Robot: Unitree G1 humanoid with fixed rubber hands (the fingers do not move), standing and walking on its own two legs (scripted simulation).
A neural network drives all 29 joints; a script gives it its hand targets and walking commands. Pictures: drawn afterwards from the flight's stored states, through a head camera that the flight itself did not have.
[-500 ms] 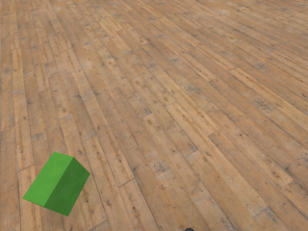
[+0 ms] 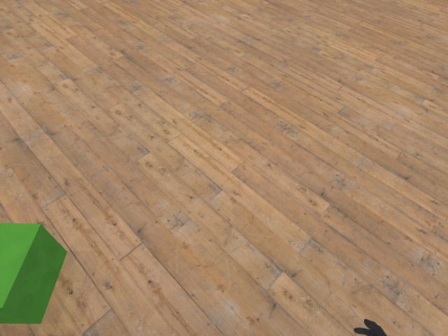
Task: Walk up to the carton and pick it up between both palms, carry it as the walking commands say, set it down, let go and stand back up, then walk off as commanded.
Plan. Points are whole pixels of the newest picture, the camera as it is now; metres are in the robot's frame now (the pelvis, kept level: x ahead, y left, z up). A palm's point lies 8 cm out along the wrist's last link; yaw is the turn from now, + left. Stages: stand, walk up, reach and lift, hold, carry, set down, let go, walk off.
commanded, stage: walk off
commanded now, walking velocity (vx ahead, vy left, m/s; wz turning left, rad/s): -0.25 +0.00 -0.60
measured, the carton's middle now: (20, 274) +0.37 +0.78 -0.65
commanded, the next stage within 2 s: stand in 0.82 s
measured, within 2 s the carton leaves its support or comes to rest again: neither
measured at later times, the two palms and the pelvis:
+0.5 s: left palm out of the picture +0.00 +0.21 -0.12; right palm out of the picture -0.18 -0.30 -0.14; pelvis -0.15 -0.01 +0.00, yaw -17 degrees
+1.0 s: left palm out of the picture -0.08 +0.33 -0.16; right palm out of the picture -0.30 -0.14 -0.09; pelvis -0.24 +0.12 +0.00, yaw -34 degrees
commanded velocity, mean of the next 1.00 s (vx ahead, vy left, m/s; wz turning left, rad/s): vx -0.20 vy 0.00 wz -0.48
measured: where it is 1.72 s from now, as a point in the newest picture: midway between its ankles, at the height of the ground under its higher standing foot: outside the picture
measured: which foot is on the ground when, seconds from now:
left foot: down 0.00-0.24, up 0.26-0.70, down 0.72-1.00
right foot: up 0.00-0.20, down 0.22-0.72, up 0.74-1.00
